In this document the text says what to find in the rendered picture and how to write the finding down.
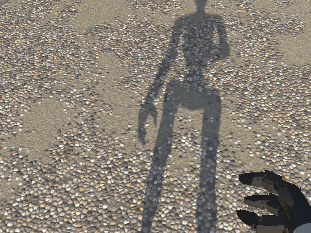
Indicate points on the right robot forearm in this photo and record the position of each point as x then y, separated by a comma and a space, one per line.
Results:
304, 228

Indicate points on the right robot hand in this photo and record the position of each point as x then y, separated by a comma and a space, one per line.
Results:
289, 209

